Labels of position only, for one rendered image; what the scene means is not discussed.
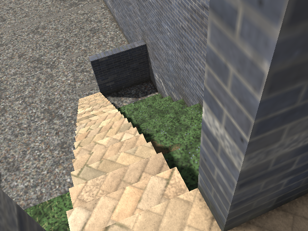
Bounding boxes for stairs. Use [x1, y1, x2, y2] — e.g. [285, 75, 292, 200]
[66, 92, 189, 231]

